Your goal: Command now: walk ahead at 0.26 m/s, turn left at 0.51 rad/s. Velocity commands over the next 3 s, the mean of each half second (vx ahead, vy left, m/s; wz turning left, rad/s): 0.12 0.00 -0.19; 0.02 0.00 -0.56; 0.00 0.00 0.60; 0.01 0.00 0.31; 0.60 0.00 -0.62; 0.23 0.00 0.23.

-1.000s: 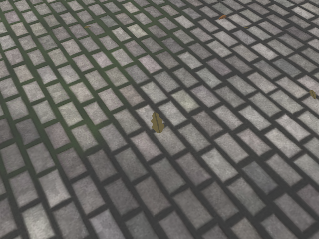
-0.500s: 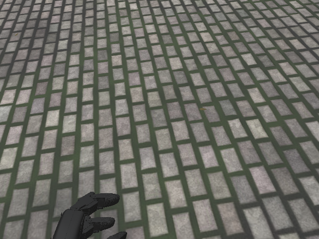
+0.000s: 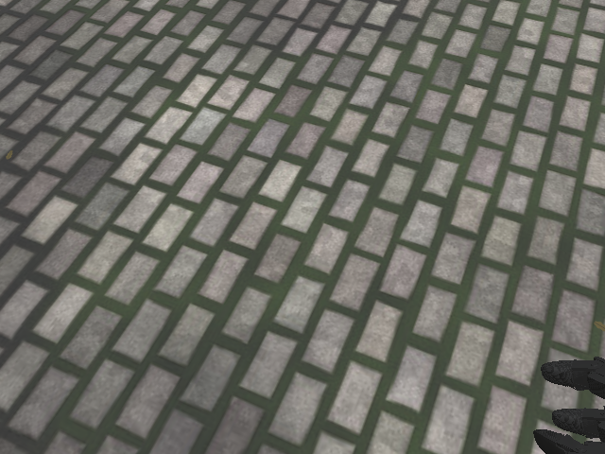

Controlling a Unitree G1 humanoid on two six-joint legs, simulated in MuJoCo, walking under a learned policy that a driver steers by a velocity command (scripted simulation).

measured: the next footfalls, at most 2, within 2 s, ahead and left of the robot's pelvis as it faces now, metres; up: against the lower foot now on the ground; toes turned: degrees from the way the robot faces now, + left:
left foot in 0.06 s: +0.24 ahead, +0.06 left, +0.00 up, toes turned +1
right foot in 0.46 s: +0.16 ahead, -0.14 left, +0.00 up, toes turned -10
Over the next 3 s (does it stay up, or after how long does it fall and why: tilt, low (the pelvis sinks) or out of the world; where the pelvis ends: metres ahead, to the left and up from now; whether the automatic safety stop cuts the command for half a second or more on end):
stays up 0.54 -0.29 -0.01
